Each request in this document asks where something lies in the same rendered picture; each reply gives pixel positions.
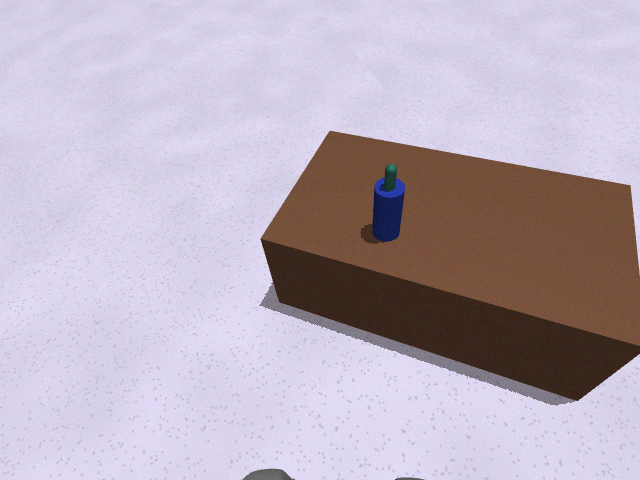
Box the bottle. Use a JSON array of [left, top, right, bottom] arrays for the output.
[[372, 164, 405, 242]]

